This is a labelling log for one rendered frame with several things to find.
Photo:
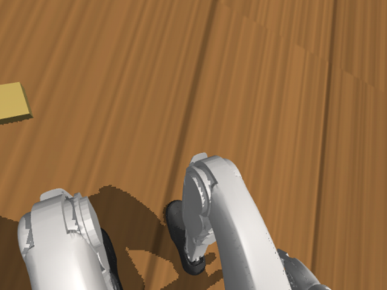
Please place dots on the small box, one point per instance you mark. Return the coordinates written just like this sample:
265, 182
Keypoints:
14, 105

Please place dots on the right robot foot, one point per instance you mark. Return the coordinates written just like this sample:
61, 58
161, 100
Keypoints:
177, 231

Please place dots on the left robot foot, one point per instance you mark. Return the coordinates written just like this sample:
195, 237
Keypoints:
112, 260

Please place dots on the right robot hand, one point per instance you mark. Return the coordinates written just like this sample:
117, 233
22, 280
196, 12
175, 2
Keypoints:
299, 276

